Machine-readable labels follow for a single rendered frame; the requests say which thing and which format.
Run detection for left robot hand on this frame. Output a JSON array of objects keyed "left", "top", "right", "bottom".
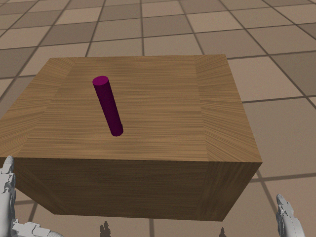
[{"left": 0, "top": 156, "right": 64, "bottom": 237}]

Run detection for right robot hand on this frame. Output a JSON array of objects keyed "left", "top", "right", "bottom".
[{"left": 276, "top": 194, "right": 306, "bottom": 237}]

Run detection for can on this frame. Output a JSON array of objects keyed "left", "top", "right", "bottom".
[{"left": 92, "top": 76, "right": 123, "bottom": 136}]

